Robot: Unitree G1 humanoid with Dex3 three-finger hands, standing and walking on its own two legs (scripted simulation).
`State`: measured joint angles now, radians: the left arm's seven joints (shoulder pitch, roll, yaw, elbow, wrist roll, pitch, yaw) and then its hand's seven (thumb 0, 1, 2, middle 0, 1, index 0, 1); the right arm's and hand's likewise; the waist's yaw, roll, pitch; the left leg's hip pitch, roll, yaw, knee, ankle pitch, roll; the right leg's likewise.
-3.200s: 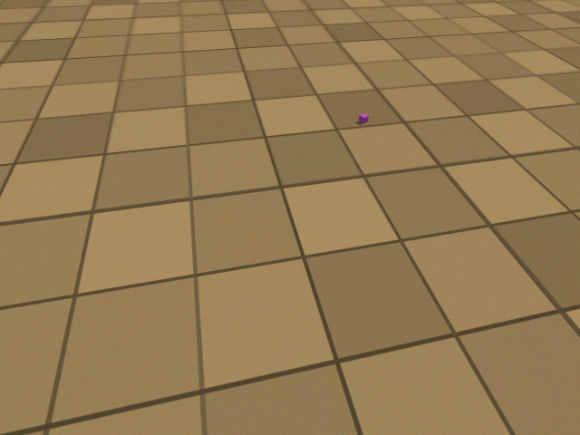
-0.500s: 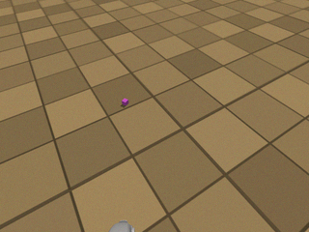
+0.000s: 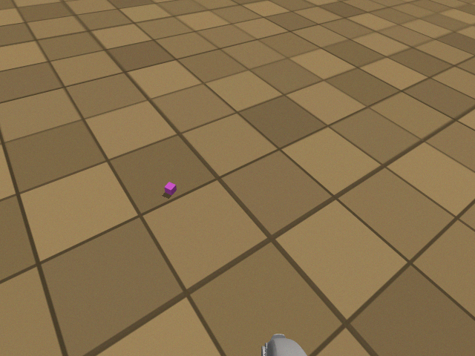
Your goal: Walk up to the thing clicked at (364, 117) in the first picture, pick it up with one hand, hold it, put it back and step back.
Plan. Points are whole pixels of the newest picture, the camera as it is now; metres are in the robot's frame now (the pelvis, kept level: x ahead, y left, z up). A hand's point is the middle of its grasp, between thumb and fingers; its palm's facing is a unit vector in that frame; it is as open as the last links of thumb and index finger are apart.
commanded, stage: walk up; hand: left
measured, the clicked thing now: (170, 188) +1.09 +0.26 -0.75
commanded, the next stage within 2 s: none
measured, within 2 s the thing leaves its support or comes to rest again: neither
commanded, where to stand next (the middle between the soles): +0.71 +0.03 m, yaw +0 degrees
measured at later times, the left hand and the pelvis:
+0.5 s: hand (99, 310) +0.25 +0.24 -0.12, palm faces +0.02 -0.92 -0.40, open 7.4 cm; pelvis +0.20 -0.03 +0.00, yaw +2 degrees
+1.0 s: hand (88, 250) +0.40 +0.32 -0.16, palm faces +0.00 -0.95 -0.31, open 7.4 cm; pelvis +0.38 +0.05 +0.00, yaw +2 degrees
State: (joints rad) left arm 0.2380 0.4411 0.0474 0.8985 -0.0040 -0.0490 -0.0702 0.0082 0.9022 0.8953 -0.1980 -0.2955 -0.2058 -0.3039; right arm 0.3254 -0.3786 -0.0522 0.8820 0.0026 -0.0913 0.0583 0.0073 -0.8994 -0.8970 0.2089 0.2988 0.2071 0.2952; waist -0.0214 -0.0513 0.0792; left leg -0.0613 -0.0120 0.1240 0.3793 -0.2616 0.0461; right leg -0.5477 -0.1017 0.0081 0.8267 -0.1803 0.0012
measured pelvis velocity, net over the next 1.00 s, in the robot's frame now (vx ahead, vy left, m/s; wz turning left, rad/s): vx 0.38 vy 0.05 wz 0.04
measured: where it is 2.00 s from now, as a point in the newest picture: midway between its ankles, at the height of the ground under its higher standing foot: (207, 262)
